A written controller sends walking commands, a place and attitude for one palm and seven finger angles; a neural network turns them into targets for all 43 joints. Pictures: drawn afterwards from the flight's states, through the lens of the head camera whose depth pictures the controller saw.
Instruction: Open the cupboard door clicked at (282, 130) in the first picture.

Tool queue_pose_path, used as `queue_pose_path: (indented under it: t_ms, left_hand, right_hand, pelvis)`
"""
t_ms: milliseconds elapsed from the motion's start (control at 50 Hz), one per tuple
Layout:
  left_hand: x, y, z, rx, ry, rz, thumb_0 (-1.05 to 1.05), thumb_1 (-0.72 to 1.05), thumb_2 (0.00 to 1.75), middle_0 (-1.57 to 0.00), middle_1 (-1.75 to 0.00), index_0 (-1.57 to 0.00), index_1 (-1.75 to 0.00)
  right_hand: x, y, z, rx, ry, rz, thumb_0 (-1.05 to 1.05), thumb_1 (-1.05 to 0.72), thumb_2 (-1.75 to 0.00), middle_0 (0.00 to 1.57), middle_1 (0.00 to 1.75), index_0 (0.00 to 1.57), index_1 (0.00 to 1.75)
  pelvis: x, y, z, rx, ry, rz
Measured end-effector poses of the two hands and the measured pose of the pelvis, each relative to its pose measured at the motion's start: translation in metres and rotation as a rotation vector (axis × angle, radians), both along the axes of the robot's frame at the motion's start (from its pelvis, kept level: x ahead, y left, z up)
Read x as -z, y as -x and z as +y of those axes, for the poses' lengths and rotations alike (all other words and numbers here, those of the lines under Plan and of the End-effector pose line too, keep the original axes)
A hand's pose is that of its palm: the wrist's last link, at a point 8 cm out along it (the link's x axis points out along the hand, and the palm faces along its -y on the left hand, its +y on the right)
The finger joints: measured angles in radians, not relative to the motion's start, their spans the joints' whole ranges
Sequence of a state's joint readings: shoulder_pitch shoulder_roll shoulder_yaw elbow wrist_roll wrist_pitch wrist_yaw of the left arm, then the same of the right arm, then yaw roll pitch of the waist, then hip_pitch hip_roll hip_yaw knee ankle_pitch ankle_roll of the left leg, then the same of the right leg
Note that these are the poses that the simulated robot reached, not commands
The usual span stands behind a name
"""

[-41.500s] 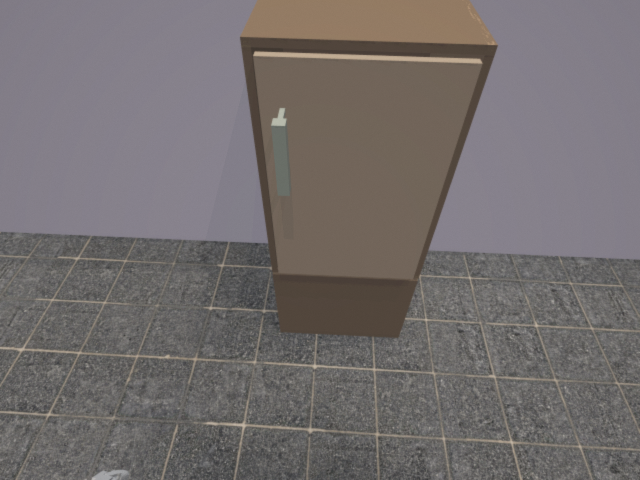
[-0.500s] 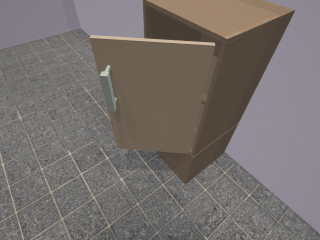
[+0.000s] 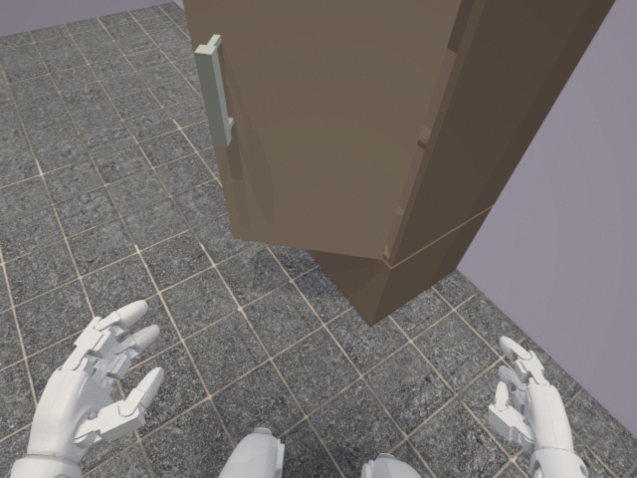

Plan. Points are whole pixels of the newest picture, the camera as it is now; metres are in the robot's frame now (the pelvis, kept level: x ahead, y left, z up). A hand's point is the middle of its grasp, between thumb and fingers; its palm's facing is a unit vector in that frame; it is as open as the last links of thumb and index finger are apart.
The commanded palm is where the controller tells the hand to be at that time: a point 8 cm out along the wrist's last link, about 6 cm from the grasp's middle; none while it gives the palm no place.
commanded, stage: raise the hand with hooked fingers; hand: left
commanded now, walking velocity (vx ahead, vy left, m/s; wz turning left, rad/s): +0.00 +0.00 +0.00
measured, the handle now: (219, 93) +0.63 +0.23 +0.12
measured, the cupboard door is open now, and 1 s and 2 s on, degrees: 47 47 47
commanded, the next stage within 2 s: move the hooked fingers beside the handle in 1.64 s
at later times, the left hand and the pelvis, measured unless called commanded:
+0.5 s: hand (112, 328) +0.24 +0.25 +0.08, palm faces -0.02 -1.00 -0.06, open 11.9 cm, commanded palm +0.22 +0.30 +0.09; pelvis +0.01 +0.01 +0.03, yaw -1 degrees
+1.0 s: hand (72, 266) +0.29 +0.29 +0.13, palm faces -0.01 -1.00 -0.04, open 13.9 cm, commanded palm +0.27 +0.34 +0.13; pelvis +0.02 +0.03 +0.05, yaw +0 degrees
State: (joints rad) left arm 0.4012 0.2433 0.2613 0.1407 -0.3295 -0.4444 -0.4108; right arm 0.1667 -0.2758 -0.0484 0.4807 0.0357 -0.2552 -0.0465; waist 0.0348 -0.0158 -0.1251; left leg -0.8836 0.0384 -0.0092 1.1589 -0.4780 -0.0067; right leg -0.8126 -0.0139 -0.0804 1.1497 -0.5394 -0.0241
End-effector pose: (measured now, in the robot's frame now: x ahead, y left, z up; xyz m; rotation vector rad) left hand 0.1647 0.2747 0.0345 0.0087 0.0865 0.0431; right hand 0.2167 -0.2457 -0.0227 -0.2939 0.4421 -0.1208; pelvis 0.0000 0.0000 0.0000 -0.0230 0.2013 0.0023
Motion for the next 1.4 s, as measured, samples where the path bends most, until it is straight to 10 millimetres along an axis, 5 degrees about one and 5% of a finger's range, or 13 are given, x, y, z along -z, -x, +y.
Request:
queue_pose_path:
  t_ms: [80, 200, 420, 580, 880, 1180, 1400]
  left_hand:
    - [-0.017, -0.003, 0.001, -0.003, -0.049, -0.07, 0.02, 0.47, 0.72, -0.23, -0.58, -0.23, -0.58]
    - [-0.033, -0.038, 0.001, 0.097, -0.06, -0.051, 0.02, 0.33, 0.66, -0.24, -0.67, -0.24, -0.67]
    - [-0.055, -0.056, 0.024, 0.051, -0.059, -0.035, 0.01, 0.07, 0.55, -0.26, -0.83, -0.26, -0.84]
    - [-0.058, -0.066, 0.034, 0.075, -0.046, -0.056, 0.01, -0.12, 0.47, -0.27, -0.95, -0.27, -0.96]
    - [-0.086, -0.092, 0.063, 0.057, -0.038, -0.071, 0.0, -0.43, 0.33, -0.29, -1.16, -0.29, -1.16]
    - [-0.111, -0.12, 0.081, 0.056, -0.028, -0.085, -0.01, -0.5, 0.3, -0.3, -1.2, -0.3, -1.2]
    - [-0.106, -0.125, 0.069, 0.073, -0.013, -0.073, -0.01, -0.5, 0.3, -0.3, -1.2, -0.29, -1.2]
  right_hand:
    - [0.016, 0.006, 0.008, -0.023, -0.002, 0.057, 0.01, -0.9, -0.9, 0.2, 0.3, 0.2, 0.3]
    - [0.038, 0.039, 0.017, 0.012, -0.067, 0.174, 0.01, -0.9, -0.9, 0.2, 0.3, 0.2, 0.3]
    - [0.033, 0.085, 0.003, 0.115, -0.068, 0.272, 0.01, -0.9, -0.9, 0.2, 0.3, 0.2, 0.3]
    - [0.015, 0.072, -0.001, 0.11, -0.007, 0.236, 0.01, -0.9, -0.9, 0.2, 0.3, 0.2, 0.3]
    - [-0.011, 0.034, 0.039, 0.019, -0.044, 0.15, 0.01, -0.9, -0.9, 0.2, 0.3, 0.2, 0.3]
    - [-0.008, 0.053, 0.03, 0.058, -0.029, 0.233, 0.01, -0.9, -0.9, 0.2, 0.3, 0.2, 0.3]
    - [-0.011, 0.066, 0.012, 0.097, -0.018, 0.252, 0.01, -0.9, -0.9, 0.2, 0.3, 0.2, 0.3]
  pelvis:
    - [0.002, 0.001, -0.005, -0.018, 0.021, -0.001]
    - [-0.004, 0.003, -0.007, -0.016, 0.026, -0.002]
    - [-0.023, -0.007, 0.003, 0.01, 0.006, -0.003]
    - [-0.028, -0.009, 0.013, 0.008, 0.011, -0.019]
    - [-0.042, -0.015, 0.025, -0.002, 0.022, -0.058]
    - [-0.051, -0.018, 0.025, 0.001, 0.017, -0.078]
    - [-0.053, -0.018, 0.02, 0.013, 0.01, -0.076]
